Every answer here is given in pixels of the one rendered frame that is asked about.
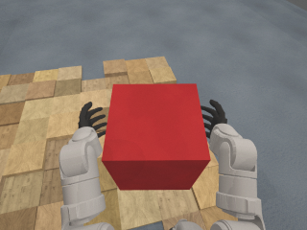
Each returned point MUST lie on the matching left robot hand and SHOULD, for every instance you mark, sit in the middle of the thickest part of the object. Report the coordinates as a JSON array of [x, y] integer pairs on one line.
[[85, 120]]

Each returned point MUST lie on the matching carton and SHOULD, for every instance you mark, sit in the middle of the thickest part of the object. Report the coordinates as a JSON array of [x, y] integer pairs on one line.
[[155, 136]]

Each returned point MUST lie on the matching left robot forearm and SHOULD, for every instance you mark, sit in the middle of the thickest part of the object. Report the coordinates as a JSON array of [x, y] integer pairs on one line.
[[79, 177]]

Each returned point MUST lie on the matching right robot hand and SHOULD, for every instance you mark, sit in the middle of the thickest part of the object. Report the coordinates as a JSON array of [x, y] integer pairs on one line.
[[218, 116]]

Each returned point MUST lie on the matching right robot forearm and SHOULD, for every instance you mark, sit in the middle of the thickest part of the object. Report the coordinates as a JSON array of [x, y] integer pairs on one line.
[[237, 195]]

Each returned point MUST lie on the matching right robot shin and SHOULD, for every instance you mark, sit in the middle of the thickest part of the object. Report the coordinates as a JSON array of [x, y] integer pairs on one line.
[[182, 220]]

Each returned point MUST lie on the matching robot right upper arm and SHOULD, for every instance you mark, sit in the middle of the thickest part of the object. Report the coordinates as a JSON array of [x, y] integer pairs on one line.
[[225, 224]]

